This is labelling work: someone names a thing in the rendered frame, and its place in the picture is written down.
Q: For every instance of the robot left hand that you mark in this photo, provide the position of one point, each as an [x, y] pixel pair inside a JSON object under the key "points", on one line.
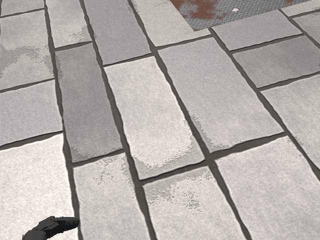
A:
{"points": [[51, 226]]}

